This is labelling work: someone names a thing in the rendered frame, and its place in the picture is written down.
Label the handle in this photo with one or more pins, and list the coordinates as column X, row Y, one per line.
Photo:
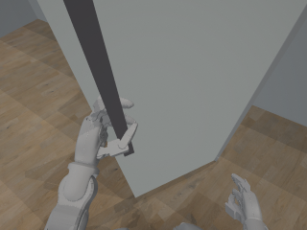
column 86, row 25

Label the left robot forearm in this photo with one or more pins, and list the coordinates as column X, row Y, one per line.
column 75, row 194

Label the left robot hand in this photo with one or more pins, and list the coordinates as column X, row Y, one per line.
column 92, row 134

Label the right robot forearm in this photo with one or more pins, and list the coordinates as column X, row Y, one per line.
column 254, row 224

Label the fridge door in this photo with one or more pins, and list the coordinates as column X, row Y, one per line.
column 190, row 68

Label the right robot hand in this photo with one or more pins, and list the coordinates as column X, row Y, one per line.
column 248, row 205

